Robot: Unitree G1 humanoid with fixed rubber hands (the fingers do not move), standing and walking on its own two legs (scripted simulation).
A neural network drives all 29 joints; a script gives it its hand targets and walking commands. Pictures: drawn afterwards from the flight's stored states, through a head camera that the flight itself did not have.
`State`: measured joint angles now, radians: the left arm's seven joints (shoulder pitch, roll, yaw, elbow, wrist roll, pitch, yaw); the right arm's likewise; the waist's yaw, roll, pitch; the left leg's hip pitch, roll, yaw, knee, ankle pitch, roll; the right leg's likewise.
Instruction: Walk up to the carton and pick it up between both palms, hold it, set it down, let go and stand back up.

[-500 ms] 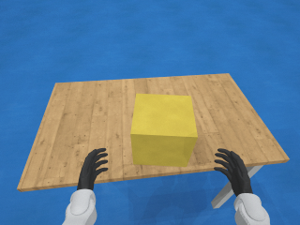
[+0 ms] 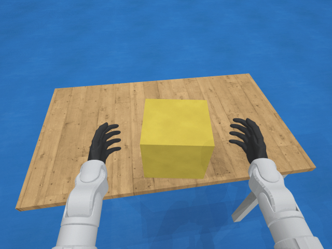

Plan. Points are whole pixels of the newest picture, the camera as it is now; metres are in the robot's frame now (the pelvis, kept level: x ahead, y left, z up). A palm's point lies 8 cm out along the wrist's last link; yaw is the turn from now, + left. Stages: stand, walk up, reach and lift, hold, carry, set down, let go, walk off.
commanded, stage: reach and lift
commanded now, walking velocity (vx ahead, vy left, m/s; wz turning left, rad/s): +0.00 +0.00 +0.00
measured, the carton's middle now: (175, 139) +0.43 +0.00 -0.01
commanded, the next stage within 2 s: none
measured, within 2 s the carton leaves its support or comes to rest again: neither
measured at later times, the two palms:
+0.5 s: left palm (101, 117) +0.39 +0.18 +0.12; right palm (255, 116) +0.40 -0.19 +0.13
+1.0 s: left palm (103, 131) +0.40 +0.19 +0.06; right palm (230, 124) +0.42 -0.14 +0.07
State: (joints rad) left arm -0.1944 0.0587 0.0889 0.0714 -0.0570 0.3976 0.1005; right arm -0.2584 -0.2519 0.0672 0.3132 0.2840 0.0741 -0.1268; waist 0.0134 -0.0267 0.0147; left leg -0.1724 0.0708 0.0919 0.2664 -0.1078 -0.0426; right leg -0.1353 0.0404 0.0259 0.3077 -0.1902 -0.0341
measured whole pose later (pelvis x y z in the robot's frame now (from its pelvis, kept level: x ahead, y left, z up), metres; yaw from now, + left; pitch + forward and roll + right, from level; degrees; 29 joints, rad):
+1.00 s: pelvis +0.00 +0.01 -0.01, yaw +1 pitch +10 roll -1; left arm -0.77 0.10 0.16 1.02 -0.01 0.00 0.11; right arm -0.81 -0.21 0.02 1.11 0.24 -0.06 -0.10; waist 0.03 -0.01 -0.13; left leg -0.44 0.07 0.03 0.40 -0.14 -0.04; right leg -0.35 0.05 -0.01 0.35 -0.19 -0.03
